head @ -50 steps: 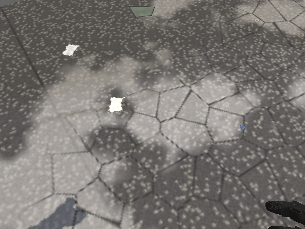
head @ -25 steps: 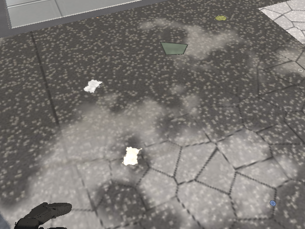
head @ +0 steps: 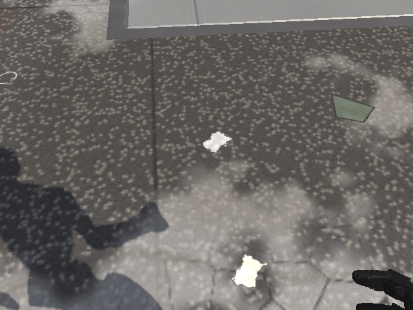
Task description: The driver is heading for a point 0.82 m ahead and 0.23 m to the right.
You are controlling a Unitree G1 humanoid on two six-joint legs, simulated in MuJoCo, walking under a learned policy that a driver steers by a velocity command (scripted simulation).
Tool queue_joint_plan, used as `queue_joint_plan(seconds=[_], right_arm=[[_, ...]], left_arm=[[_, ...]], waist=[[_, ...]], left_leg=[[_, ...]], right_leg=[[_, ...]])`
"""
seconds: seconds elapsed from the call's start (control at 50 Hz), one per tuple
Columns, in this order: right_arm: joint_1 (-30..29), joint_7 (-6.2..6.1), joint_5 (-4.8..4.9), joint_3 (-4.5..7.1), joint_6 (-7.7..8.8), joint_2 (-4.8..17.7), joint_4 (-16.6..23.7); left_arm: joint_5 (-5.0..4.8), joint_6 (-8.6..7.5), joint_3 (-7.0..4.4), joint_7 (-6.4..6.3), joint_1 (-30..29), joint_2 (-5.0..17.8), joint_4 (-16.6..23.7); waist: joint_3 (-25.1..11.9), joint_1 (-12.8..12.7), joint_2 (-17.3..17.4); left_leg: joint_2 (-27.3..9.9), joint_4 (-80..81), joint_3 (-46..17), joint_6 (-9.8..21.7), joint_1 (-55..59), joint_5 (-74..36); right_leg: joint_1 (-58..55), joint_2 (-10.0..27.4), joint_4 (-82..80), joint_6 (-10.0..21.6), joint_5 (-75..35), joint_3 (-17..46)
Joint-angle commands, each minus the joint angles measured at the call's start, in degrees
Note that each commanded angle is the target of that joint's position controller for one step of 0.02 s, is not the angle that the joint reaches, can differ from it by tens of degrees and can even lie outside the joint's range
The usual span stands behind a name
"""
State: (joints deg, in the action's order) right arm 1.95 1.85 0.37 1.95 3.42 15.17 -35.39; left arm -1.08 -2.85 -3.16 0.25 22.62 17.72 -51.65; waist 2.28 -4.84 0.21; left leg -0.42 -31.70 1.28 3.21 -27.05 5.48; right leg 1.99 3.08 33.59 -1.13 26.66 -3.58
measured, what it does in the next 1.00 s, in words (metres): walks ahead, turning right: right foot, then left foot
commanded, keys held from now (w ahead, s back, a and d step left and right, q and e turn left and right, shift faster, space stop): w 0.08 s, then w+e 0.90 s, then w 0.02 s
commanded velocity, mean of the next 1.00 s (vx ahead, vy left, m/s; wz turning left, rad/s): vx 0.50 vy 0.00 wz -0.39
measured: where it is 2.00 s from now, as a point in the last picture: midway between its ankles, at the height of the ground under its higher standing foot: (286, 216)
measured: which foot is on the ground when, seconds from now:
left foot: down 0.00-0.52, up 0.54-0.96, down 0.98-1.00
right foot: up 0.00-0.50, down 0.52-1.00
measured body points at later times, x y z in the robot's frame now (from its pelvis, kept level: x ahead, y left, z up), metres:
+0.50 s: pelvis +0.27 -0.02 +0.00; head +0.30 -0.03 +0.45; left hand +0.52 +0.17 -0.09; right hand +0.24 -0.31 -0.13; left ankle +0.11 +0.10 -0.72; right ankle +0.40 -0.14 -0.72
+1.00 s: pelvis +0.57 -0.08 +0.00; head +0.59 -0.09 +0.45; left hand +0.73 +0.17 -0.11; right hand +0.67 -0.40 -0.06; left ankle +0.72 -0.02 -0.73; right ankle +0.40 -0.14 -0.72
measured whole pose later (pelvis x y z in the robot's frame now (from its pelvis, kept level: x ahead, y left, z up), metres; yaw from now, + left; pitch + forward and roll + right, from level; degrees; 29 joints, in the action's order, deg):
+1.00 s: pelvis +0.57 -0.08 +0.00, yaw -28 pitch +2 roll +0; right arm 2.3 1.0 -0.4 2.3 7.1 15.8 -39.1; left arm -1.1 -1.3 -4.7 -0.9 22.0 18.0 -42.6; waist 0.3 -4.3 -0.3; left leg 1.4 -28.1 -2.9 0.0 -26.3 3.9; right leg 6.2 -5.4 34.1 2.8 26.9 13.4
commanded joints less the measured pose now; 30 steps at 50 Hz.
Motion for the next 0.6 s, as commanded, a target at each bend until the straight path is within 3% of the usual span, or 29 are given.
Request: queue_joint_plan(seconds=[0.02,0.04,0.06,0.08,0.1,0.14,0.2,0.3,0.4,0.42,0.46,0.48,0.5,0.52,0.54,0.56,0.58,0.6], right_arm=[[22.82,-0.78,0.15,4.42,-0.13,12.72,-2.2],[19.3,-0.67,0.18,3.61,0.27,10.9,-2.21],[16.02,-0.54,0.04,3.18,0.52,9.59,-2.11],[13.35,-0.33,-0.34,2.83,0.72,8.2,-2.05],[11.67,-0.3,-0.89,2.46,1.03,6.79,-1.99],[10.84,-0.36,-0.74,2.63,2.01,6.48,-2.94],[11.97,-0.96,-1.3,3.16,2.98,7.7,-5.19],[13.19,-1.86,-1.08,3.26,2.97,9.02,-7.46],[17.69,-2.31,-0.17,3.75,1.33,10.26,-10.82],[17.8,-2.46,0.03,3.89,0.77,10.6,-11.12],[16.72,-3.04,0.15,4.28,-0.25,12.07,-10.89],[16.25,-3.46,0.15,4.48,-0.8,12.81,-10.62],[15.4,-3.88,0.17,4.42,-1.37,12.92,-10.27],[15.71,-4.34,-0.22,3.93,-1.22,12.19,-9.32],[21.96,-3.11,-2.24,1.18,0.45,3.73,-6.6],[18.15,-2.04,-0.75,1.21,2.95,6.46,-6.38],[11.87,-1.28,1.68,2.22,4.41,9.88,-4.59],[9.5,-1.35,1.66,1.83,5.17,9.26,-3.68]], left_arm=[[-0.18,-2.79,-0.11,0.26,-0.41,6.22,5.7],[-1.41,-3.4,-0.81,0.57,-4.93,8.21,7.46],[-1.02,-3.59,-0.68,0.33,-7.15,7.56,7.62],[-0.03,-3.47,-0.85,0.2,-7.9,7.09,7.58],[-0.01,-2.83,-0.87,0.39,-6.43,6.39,6.97],[-0.31,-1.3,-0.5,0.49,-4.74,4.06,5.96],[-0.23,-0.08,-0.42,0.17,-8.84,3.17,7.21],[0.03,-0.68,0.07,1.35,-16.29,1.88,9.35],[0.04,-0.8,0.63,3.05,-23.53,1.27,13.51],[0.05,-0.8,0.54,3.46,-24.06,1.52,14.32],[0.09,-0.62,-0.17,3.99,-22.2,2.93,15.19],[0.13,-0.38,-1.0,3.98,-18.4,4.34,14.78],[-0.01,-0.25,-2.47,3.62,-10.6,6.69,13.11],[-0.18,0.14,-4.42,2.64,-0.87,10.73,11.05],[-0.61,0.27,-5.72,1.85,1.08,17.23,11.01],[-0.46,-0.13,-4.57,1.76,2.55,13.49,12.18],[0.16,-0.52,-3.66,1.6,0.66,10.38,11.97],[0.12,-0.79,-3.29,1.42,-2.64,8.88,12.45]], waist=[[-20.18,11.58,10.34],[-12.25,10.76,8.87],[-8.36,9.15,5.32],[-5.65,7.48,4.41],[-5.18,5.55,5.12],[-4.54,4.04,4.8],[-1.03,4.56,3.17],[1.32,7.13,2.36],[3.29,9.69,1.3],[3.15,9.42,1.68],[0.39,7.36,3.75],[-2.57,5.07,5.01],[-6.85,0.6,4.54],[-12.22,-3.86,1.05],[-18.17,1.41,-14.06],[-26.05,-1.64,-9.95],[-17.92,-2.95,-6.91],[-12.01,-0.98,-2.69]], left_leg=[[-20.87,13.53,-41.02,14.43,47.52,17.07],[-18.92,14.47,-32.85,12.45,41.26,13.91],[-16.35,15.43,-26.6,11.29,34.4,7.63],[-14.44,16.99,-22.44,10.78,28.63,2.23],[-13.33,18.72,-19.12,10.34,24.81,-1.19],[-12.98,21.89,-14.59,10.7,20.56,-4.33],[-12.9,24.78,-8.39,10.3,18.77,-6.47],[-11.28,26.34,1.07,7.09,20.06,-8.23],[-14.46,22.78,4.38,5.88,30.92,-13.49],[-15.05,20.83,4.89,5.4,33.1,-17.58],[-15.2,13.95,6.68,3.96,35.35,-36.23],[-14.85,7.66,7.6,3.15,35.47,-46.04],[-13.24,-2.95,9.18,1.66,32.45,-49.43],[-11.05,-18.19,9.35,-0.54,20.69,-38.19],[0.02,-40.14,7.24,-4.83,-6.61,12.93],[4.01,-48.89,-5.81,-4.61,-15.48,28.25],[0.19,-48.56,-8.0,-3.14,-20.4,23.47],[-2.37,-43.68,-7.3,-2.33,-19.5,18.48]], right_leg=[[39.57,-2.13,38.44,1.99,6.71,8.72],[43.08,0.41,38.75,2.77,1.75,7.94],[41.5,2.65,36.35,2.74,-3.37,6.88],[39.45,4.02,33.24,2.29,-6.82,6.76],[35.96,5.27,31.96,1.96,-9.26,7.46],[33.08,5.63,30.13,1.01,-11.5,7.48],[36.78,5.0,24.25,-0.22,-18.53,9.52],[35.21,2.64,8.65,0.44,-33.33,7.06],[38.8,1.52,1.37,2.98,-29.59,4.24],[39.0,0.99,0.78,3.73,-26.64,3.24],[33.99,-1.99,0.73,5.73,-20.37,-0.3],[28.48,-4.22,1.25,6.95,-17.55,-2.05],[17.8,-6.61,-1.04,8.74,-18.86,-2.79],[0.38,-3.77,-2.76,11.66,-20.86,4.44],[-22.4,11.89,-4.7,22.65,-15.91,34.97],[-28.38,16.75,-14.46,26.77,-8.27,53.04],[-23.44,14.68,-16.08,22.93,-9.88,44.02],[-14.83,12.09,-16.27,20.64,-13.82,36.62]])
